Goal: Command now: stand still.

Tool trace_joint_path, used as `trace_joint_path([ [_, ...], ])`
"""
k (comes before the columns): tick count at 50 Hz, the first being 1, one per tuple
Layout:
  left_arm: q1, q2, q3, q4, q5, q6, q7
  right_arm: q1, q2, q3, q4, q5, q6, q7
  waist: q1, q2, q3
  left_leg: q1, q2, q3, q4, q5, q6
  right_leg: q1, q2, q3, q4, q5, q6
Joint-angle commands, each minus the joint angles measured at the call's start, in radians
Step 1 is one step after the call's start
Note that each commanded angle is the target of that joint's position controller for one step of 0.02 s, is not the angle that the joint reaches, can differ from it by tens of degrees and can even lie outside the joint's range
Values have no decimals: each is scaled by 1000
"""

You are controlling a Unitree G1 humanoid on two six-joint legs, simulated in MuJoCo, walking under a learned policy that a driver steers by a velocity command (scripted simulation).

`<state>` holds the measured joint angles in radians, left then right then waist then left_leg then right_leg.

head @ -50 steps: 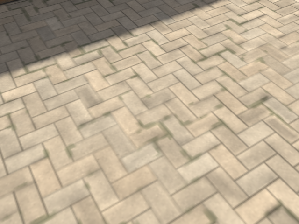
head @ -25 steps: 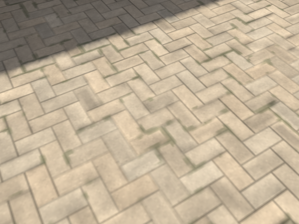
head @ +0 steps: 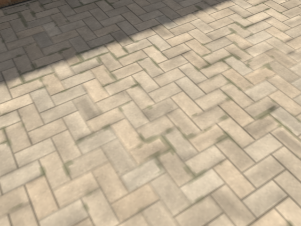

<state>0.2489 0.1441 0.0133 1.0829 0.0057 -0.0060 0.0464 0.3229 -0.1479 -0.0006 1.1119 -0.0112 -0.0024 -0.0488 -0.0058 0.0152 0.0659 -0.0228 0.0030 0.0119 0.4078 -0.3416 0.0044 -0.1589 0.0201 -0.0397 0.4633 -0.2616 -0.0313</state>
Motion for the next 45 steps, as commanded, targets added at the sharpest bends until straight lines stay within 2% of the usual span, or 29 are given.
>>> trace_joint_path([
  [1, 72, 79, 10, 5, 0, -4, 3, 87, -59, -5, 11, -1, 1, -3, 4, -15, 8, -89, 78, -48, -58, 283, 24, 61, -113, 102, -58, 383, -34],
  [4, 79, 75, 7, 20, 1, -5, 2, 86, -58, -2, 22, -1, 3, -4, 3, -11, 14, -91, 80, -49, -64, 262, 24, 48, -110, 104, -71, 351, -32],
  [6, 101, 86, 14, 33, 1, 1, -1, 103, -64, -6, 33, -5, 4, -1, 5, -14, 7, -111, 46, -27, -42, 25, 44, 40, -73, 93, -69, 48, -50],
  [8, 127, 112, 30, 34, 6, 13, -9, 94, -67, -10, 18, -12, 7, 6, 15, -30, 77, -213, 20, -27, 15, -241, 79, -42, -73, 140, -90, -358, -90],
  [10, 198, 123, 37, 42, 3, 11, -17, 62, -43, -4, -16, -18, -2, 17, 47, -90, 160, -366, -3, -9, 124, -318, 91, -58, -156, 295, -172, -567, -148],
  [11, 247, 138, 44, 54, 6, 8, -20, 42, -20, 1, -34, -25, -12, 23, 63, -143, 162, -419, -21, 36, 214, -248, 88, -27, -226, 412, -234, -613, -189],
  [12, 283, 146, 50, 64, 12, 5, -24, 13, -18, 0, -53, -30, -23, 29, 75, -162, 149, -427, -25, 55, 281, -191, 88, -24, -283, 510, -290, -622, -229],
  [13, 269, 152, 53, 57, 19, 1, -26, -8, -34, -6, -69, -28, -33, 36, 69, -153, 138, -414, -9, 38, 328, -172, 94, -57, -311, 548, -318, -590, -247],
  [15, 182, 166, 56, 26, 19, -9, -30, 30, -33, -10, -76, -17, -51, 51, 13, -135, 107, -314, 11, 19, 290, -162, 110, -140, -304, 498, -314, -503, -234],
  [17, 39, 143, 54, -17, -4, -11, -33, 204, -5, -12, -14, -1, -64, 51, -92, -99, 91, 21, -35, 61, 57, -29, 118, -355, -188, 299, -215, -414, -152],
  [18, -20, 118, 49, -46, -5, -19, -34, 305, -37, -24, 21, -5, -66, 44, -134, -17, 86, 175, 2, -23, -33, -48, 122, -487, -113, 194, -63, -350, -107],
  [19, -68, 43, 27, -89, -11, -32, -40, 417, -132, -48, 35, -13, -73, 34, -174, 226, 42, 238, 250, -411, -259, -337, 169, -589, 18, 4, 272, -251, -51],
  [20, -89, 83, 33, -114, 23, -38, -44, 417, -176, -61, 38, -10, -63, 34, -151, 215, 123, 156, 373, -584, -325, -409, 220, -670, 4, -12, 436, -244, -54],
  [21, -67, 100, 38, -103, 37, -44, -53, 331, -135, -51, 13, -13, -61, 33, -89, 98, 167, 74, 357, -544, -320, -377, 227, -659, -45, 30, 527, -167, -61],
  [23, -6, 74, 35, -77, 26, -56, -71, 231, -109, -41, -25, -6, -77, 35, -22, 45, 149, 45, 281, -391, -333, -165, 195, -613, -75, 40, 563, -41, -53],
  [25, -8, 81, 41, -73, 28, -52, -81, 233, -83, -30, -21, -5, -93, 34, -6, 41, 112, 67, 226, -259, -321, 81, 174, -595, -74, 10, 569, 33, -36],
  [28, -84, 70, 40, -108, 25, -40, -82, 302, -69, -17, 10, -6, -102, 34, -10, 69, 88, 89, 195, -149, -272, 420, 164, -617, -60, -34, 551, 81, -25],
  [32, -283, 50, 22, -193, 14, -35, -83, 311, -76, -6, 12, -10, -106, 29, -37, 91, 117, 24, 169, -81, -268, 596, 164, -547, -32, -88, 329, 145, -21],
  [34, -326, 57, 16, -216, 8, -35, -82, 312, -98, -8, 16, -11, -109, 26, -39, 110, 116, 21, 178, -64, -262, 672, 164, -464, -14, -109, 224, 157, -42],
  [36, -285, 75, 19, -211, 10, -37, -72, 283, -117, -11, 17, -12, -113, 23, -5, 109, 90, 49, 189, -7, -190, 911, 149, -349, 18, -130, 161, 146, -83],
  [37, -215, 90, 26, -190, 10, -44, -64, 275, -126, -14, 20, -11, -115, 20, 25, 108, 44, 64, 189, 17, -92, 1085, 134, -259, 51, -140, 152, 140, -102],
  [38, -85, 108, 36, -146, 9, -55, -57, 265, -137, -17, 22, -9, -113, 15, 75, 103, -24, 77, 184, 31, 56, 1168, 116, -140, 79, -130, 123, 161, -121],
  [39, 59, 120, 45, -96, 13, -67, -53, 240, -154, -22, 19, 1, -109, 12, 139, 96, -90, 41, 166, 56, 235, 1109, 96, 18, 79, -116, 26, 261, -138],
  [40, 169, 164, 60, -61, 34, -76, -47, 232, -145, -21, 7, 10, -110, 12, 176, 76, -153, -113, 130, 71, 453, 836, 79, 216, -16, -21, 19, 343, -160],
  [41, 229, 260, 80, -53, 50, -77, -50, 305, -63, -13, -17, 10, -108, 12, 120, -140, -276, -357, -12, 112, 847, -90, 52, 453, -326, 329, 125, 868, -266],
  [42, 225, 289, 89, -56, 4, -64, -58, 367, -79, -26, -19, 35, -97, 14, 95, -170, -425, -484, -81, -11, 1088, -217, 34, 515, -429, 630, -6, 934, -423],
  [43, 76, 258, 84, -101, -14, -58, -56, 257, -111, -32, -60, 11, -93, 15, 57, -68, -295, -536, -13, -47, 1080, -102, 36, 357, -388, 537, -74, 797, -403],
  [44, -10, 203, 70, -123, -13, -57, -54, 138, -120, -36, -102, -5, -96, 18, 47, -35, -162, -555, 8, -37, 1030, -46, 33, 207, -338, 443, -116, 766, -366],
  [45, -23, 163, 59, -122, -5, -58, -50, 95, -126, -44, -119, -15, -92, 21, 19, 18, -105, -533, 30, -46, 977, -23, 29, 106, -292, 376, -144, 795, -331],
])
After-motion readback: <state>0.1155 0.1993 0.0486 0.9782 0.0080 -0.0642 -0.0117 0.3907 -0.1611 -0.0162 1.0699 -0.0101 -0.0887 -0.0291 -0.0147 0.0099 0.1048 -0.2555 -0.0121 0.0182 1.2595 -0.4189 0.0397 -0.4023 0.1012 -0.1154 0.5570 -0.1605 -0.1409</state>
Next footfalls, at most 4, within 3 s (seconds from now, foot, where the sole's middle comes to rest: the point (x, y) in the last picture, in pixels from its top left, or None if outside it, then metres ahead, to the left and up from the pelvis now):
0.36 left None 0.03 0.10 -0.78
0.80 right None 0.37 -0.05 -0.78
1.48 left None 0.42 0.12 -0.78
1.98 right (204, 225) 0.51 -0.19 -0.78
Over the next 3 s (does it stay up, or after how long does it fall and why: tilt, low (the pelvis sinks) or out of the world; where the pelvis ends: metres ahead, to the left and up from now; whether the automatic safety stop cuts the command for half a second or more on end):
stays up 0.55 -0.09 0.00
